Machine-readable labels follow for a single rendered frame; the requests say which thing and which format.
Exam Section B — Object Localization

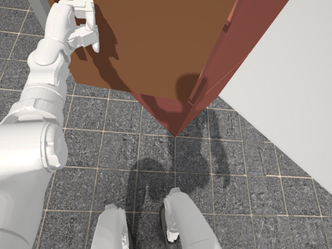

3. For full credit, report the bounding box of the right robot shin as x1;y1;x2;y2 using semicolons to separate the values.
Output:
165;188;180;241

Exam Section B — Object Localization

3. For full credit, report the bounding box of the handle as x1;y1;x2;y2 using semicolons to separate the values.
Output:
28;0;51;31

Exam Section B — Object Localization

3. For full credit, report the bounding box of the robot shin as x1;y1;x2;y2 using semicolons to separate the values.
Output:
165;188;180;241
98;204;129;249

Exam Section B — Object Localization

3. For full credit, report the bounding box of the left robot shin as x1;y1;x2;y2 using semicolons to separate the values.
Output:
98;204;129;249

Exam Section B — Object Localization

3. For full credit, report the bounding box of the robot left forearm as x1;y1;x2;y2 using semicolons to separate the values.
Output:
0;38;71;129

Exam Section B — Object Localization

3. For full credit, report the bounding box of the cupboard door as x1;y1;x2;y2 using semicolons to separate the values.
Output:
47;0;236;102

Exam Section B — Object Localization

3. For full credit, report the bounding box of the left robot hand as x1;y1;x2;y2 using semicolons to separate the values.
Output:
45;0;100;55

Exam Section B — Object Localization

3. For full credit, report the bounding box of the left robot upper arm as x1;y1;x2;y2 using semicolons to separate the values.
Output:
0;121;68;249

